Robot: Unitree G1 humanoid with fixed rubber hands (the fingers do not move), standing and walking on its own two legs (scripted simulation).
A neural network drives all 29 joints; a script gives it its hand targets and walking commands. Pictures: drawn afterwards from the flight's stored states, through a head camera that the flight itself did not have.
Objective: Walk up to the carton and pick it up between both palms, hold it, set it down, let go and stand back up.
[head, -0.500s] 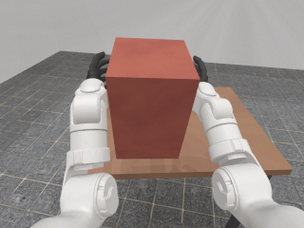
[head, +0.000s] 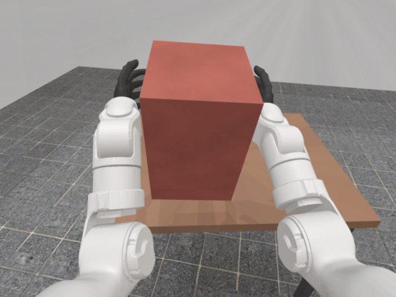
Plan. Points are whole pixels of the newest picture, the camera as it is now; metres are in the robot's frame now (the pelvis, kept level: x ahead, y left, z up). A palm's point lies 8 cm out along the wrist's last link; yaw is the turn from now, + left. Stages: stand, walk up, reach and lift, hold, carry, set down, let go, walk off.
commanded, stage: set down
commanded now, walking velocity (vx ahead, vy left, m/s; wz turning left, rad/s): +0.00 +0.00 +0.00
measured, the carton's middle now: (195, 127) +0.36 +0.01 +0.23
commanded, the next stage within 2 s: none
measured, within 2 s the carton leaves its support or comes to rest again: neither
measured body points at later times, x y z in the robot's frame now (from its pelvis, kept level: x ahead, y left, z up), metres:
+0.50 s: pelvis +0.02 +0.01 +0.00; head -0.02 +0.02 +0.45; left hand +0.43 +0.13 +0.26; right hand +0.43 -0.13 +0.22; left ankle +0.00 +0.14 -0.75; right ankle +0.06 -0.15 -0.75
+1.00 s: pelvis +0.02 +0.01 +0.00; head -0.01 +0.02 +0.45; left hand +0.43 +0.12 +0.22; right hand +0.43 -0.14 +0.20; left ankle +0.00 +0.14 -0.75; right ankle +0.06 -0.15 -0.75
